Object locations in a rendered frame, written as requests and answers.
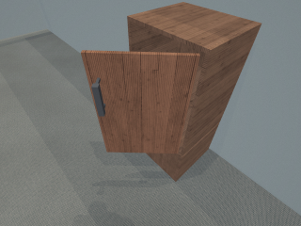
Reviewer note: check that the cupboard door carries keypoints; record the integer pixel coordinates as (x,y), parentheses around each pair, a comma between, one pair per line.
(146,97)

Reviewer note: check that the handle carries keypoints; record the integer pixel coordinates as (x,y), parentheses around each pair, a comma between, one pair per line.
(98,98)

